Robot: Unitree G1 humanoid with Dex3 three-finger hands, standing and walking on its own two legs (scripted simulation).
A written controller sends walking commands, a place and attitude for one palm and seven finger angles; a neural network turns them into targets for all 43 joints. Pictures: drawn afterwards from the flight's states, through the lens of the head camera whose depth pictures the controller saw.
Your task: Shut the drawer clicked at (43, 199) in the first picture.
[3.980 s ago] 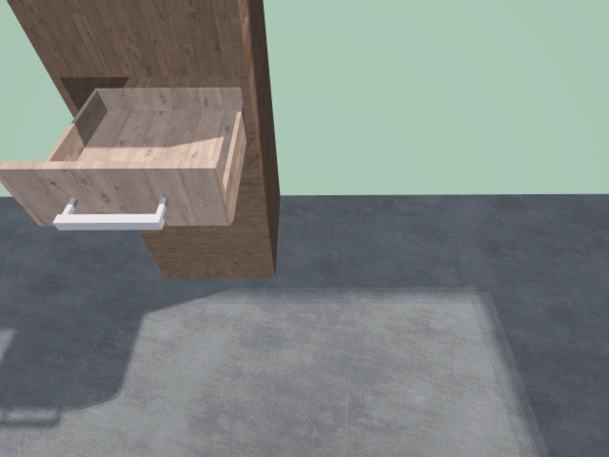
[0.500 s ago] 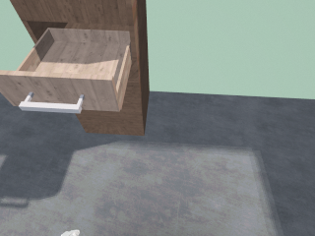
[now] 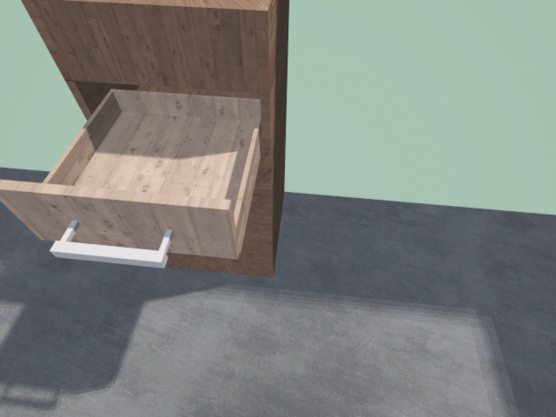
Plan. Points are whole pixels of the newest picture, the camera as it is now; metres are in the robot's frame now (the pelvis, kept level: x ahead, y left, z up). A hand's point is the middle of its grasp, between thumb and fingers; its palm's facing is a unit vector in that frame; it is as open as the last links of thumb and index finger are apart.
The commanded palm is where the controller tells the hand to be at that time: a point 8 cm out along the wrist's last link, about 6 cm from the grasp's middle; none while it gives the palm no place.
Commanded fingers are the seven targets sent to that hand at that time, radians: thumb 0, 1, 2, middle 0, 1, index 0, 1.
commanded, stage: come to a stop and stand still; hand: left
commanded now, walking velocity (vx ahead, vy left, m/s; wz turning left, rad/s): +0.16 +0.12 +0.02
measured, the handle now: (115, 243) +0.37 +0.30 -0.01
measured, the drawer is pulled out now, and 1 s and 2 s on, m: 0.30 0.30 0.30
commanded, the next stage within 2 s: look again from close up in 1.54 s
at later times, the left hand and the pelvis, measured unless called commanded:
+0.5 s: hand (151, 413) +0.14 +0.22 -0.17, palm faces +0.07 -0.96 -0.27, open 7.4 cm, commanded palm none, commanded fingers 0.00 0.90 0.90 -0.20 -0.30 -0.20 -0.30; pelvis +0.08 +0.01 +0.00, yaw +1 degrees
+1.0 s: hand out of the picture +0.09 +0.17 -0.18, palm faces +0.12 -0.98 -0.17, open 7.4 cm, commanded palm none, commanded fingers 0.00 0.90 0.90 -0.20 -0.30 -0.20 -0.30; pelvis +0.06 -0.01 +0.00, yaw +3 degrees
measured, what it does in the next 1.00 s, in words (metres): steps on the spot: right foot, then left foot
